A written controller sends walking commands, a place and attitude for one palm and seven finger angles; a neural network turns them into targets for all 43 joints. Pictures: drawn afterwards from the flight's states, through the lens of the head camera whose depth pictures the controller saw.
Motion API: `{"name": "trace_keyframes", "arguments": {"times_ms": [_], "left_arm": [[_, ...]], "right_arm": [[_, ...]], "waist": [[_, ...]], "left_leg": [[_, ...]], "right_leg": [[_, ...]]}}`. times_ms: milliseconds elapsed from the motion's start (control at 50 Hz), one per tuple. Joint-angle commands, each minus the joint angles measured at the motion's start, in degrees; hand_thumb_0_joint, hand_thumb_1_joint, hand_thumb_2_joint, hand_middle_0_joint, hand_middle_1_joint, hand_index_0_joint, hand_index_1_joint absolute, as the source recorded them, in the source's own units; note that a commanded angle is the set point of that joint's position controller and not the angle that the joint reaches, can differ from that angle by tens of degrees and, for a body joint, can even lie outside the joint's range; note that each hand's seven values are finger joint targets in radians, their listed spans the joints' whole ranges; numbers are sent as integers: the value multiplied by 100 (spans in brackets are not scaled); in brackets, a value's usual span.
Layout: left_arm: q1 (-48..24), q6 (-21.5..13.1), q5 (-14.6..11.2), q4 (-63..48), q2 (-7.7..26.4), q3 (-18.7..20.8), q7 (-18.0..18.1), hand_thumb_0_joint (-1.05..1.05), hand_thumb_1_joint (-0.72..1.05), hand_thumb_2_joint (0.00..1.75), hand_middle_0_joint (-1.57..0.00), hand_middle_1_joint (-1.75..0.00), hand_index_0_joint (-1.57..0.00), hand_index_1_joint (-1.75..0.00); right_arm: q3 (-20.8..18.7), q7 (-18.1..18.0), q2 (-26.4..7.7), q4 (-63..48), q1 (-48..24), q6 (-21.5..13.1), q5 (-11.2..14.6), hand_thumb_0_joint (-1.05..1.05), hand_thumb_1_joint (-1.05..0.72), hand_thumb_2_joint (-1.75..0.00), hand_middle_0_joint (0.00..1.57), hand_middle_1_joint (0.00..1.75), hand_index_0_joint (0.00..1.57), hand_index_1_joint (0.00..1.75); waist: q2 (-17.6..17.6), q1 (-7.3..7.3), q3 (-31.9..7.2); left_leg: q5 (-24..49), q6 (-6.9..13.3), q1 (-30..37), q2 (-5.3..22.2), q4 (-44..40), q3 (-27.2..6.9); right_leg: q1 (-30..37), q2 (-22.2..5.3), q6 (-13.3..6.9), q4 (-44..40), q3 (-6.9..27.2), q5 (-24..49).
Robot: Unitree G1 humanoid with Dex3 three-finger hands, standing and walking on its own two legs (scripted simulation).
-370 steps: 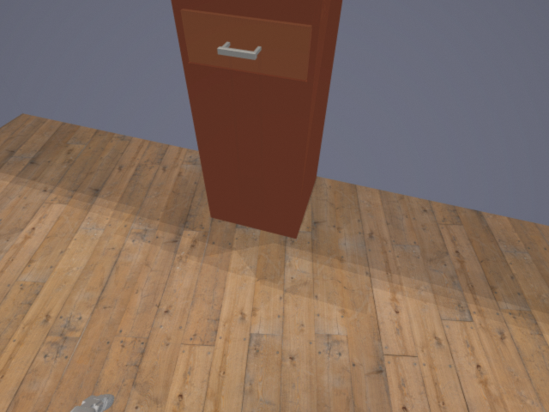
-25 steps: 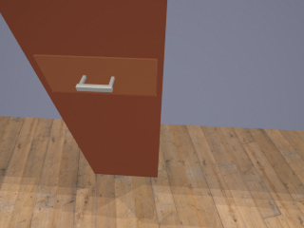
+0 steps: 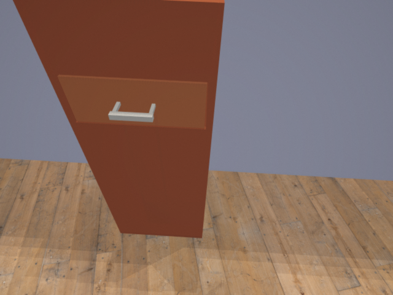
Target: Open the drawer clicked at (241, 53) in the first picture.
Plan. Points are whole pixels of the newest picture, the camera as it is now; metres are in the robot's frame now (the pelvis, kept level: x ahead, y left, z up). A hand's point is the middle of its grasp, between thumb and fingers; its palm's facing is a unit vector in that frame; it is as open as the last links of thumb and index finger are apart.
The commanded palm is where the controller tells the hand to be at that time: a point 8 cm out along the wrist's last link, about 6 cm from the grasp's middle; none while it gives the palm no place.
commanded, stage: come to a stop and stand still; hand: left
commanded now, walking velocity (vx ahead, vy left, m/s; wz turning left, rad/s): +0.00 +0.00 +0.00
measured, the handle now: (133, 111) +0.54 +0.21 +0.08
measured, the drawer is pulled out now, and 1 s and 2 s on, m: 0.00 0.00 0.00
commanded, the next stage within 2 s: look again from close up in 0.76 s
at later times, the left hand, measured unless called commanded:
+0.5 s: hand out of the picture -0.05 +0.19 -0.18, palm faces +0.04 -0.99 -0.15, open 7.4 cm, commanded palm none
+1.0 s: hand out of the picture -0.05 +0.18 -0.17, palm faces +0.05 -0.99 -0.15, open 7.4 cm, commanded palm none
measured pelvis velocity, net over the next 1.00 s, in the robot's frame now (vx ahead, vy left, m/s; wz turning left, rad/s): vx -0.02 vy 0.04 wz -0.02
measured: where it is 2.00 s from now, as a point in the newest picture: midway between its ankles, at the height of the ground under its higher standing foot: outside the picture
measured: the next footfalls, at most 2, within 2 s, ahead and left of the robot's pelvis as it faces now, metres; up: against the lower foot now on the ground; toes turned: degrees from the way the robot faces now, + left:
none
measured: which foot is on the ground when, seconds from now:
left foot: down 0.00-1.00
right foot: down 0.00-1.00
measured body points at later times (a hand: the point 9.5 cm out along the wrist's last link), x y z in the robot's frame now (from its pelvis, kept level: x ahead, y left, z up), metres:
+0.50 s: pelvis -0.02 +0.04 +0.00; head -0.02 +0.05 +0.45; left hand -0.06 +0.25 -0.16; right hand -0.04 -0.18 -0.15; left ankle +0.01 +0.11 -0.74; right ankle +0.00 -0.10 -0.74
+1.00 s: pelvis -0.02 +0.04 +0.00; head -0.02 +0.04 +0.45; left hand -0.05 +0.24 -0.16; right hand -0.04 -0.17 -0.16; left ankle +0.01 +0.11 -0.74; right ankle +0.00 -0.10 -0.74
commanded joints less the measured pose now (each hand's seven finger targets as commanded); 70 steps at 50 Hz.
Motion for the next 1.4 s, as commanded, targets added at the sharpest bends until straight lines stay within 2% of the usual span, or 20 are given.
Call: {"name": "trace_keyframes", "arguments": {"times_ms": [0, 140, 180, 240, 300, 400, 460, 600, 680, 820, 1000, 1060, 1260, 1380], "left_arm": [[247, -37, 27, -221, 539, 80, 58, 0, 90, 90, -20, -30, -20, -30], [376, -46, 32, -126, 388, 72, 67, 0, 90, 90, -20, -30, -20, -30], [437, -39, 40, -86, 340, 65, 76, 0, 90, 90, -20, -30, -20, -30], [552, -36, 40, 4, 257, 56, 79, 0, 90, 90, -20, -30, -20, -30], [647, -32, 57, 89, 196, 55, 87, 0, 90, 90, -20, -30, -20, -30], [848, -28, 72, 221, 61, 52, 94, 0, 90, 90, -20, -30, -20, -30], [951, -39, 77, 298, -19, 54, 101, 0, 90, 90, -20, -30, -20, -30], [1118, -35, 95, 394, -144, 65, 119, 0, 90, 90, -20, -30, -20, -30], [1159, -45, 105, 423, -174, 68, 126, 0, 90, 90, -20, -30, -20, -30], [1198, -49, 109, 434, -242, 83, 133, 0, 90, 90, -20, -30, -20, -30], [1128, -86, 94, 398, -228, 94, 140, 0, 90, 90, -20, -30, -20, -30], [1102, -99, 82, 392, -224, 95, 137, 0, 90, 90, -20, -30, -20, -30], [1065, -106, 73, 384, -211, 98, 135, 0, 90, 90, -20, -30, -20, -30], [1037, -92, 75, 375, -215, 101, 133, 0, 90, 90, -20, -30, -20, -30]], "right_arm": [[-67, -6, -503, -201, 155, -81, -21, 0, -90, -90, 20, 30, 20, 30], [-69, 2, -421, -64, 248, -98, -6, 0, -90, -90, 20, 30, 20, 30], [-72, 5, -408, -27, 276, -93, 0, 0, -90, -90, 20, 30, 20, 30], [-74, 4, -386, 47, 292, -88, 7, 0, -90, -90, 20, 30, 20, 30], [-94, 4, -346, 109, 368, -67, 17, 0, -90, -90, 20, 30, 20, 30], [-117, -6, -315, 195, 456, -58, 20, 0, -90, -90, 20, 30, 20, 30], [-130, -11, -263, 236, 515, -62, 25, 0, -90, -90, 20, 30, 20, 30], [-158, -23, -199, 288, 608, -65, 30, 0, -90, -90, 20, 30, 20, 30], [-154, -21, -160, 317, 651, -61, 32, 0, -90, -90, 20, 30, 20, 30], [-157, -25, -101, 334, 677, -73, 28, 0, -90, -90, 20, 30, 20, 30], [-134, -23, -24, 366, 735, -90, 31, 0, -90, -90, 20, 30, 20, 30], [-122, -26, 10, 384, 737, -94, 27, 0, -90, -90, 20, 30, 20, 30], [-103, -33, 58, 421, 768, -98, 32, 0, -90, -90, 20, 30, 20, 30], [-104, -34, 57, 436, 805, -76, 29, 0, -90, -90, 20, 30, 20, 30]], "waist": [[26, 14, 466], [-8, 9, 265], [-27, 11, 330], [158, 25, 402], [77, 10, 501], [190, 16, 524], [78, 8, 486], [152, 12, 510], [8, 9, 595], [64, 6, 620], [-133, -16, 538], [-36, -28, 522], [-37, -14, 476], [22, -23, 580]], "left_leg": [[372, 98, -456, 423, -795, -531], [355, 103, -385, 428, -969, -575], [252, 113, -357, 444, -1049, -601], [-32, 120, -469, 456, -1191, -639], [-358, 125, -562, 466, -1317, -696], [-687, 149, -638, 502, -1491, -782], [-664, 162, -612, 495, -1493, -786], [-846, 183, -651, 539, -1637, -867], [-804, 178, -677, 516, -1586, -823], [-802, 177, -683, 520, -1624, -831], [-274, 156, -480, 447, -1381, -662], [-119, 140, -401, 431, -1329, -601], [18, 118, -388, 421, -1258, -539], [-187, 105, -451, 429, -1300, -580]], "right_leg": [[-151, -523, -39, -819, 685, 195], [3, -522, 19, -816, 633, 374], [-52, -506, 38, -828, 608, 332], [-32, -500, 55, -834, 588, 316], [-62, -482, 71, -861, 562, 204], [-49, -444, 93, -813, 507, 218], [-64, -457, 96, -801, 506, 236], [-98, -431, 124, -711, 460, 268], [-158, -438, 125, -745, 488, 245], [-218, -440, 127, -722, 500, 263], [-246, -499, 97, -840, 600, 344], [-280, -510, 75, -872, 636, 370], [-190, -518, 60, -906, 643, 411], [-263, -483, 64, -938, 631, 245]]}}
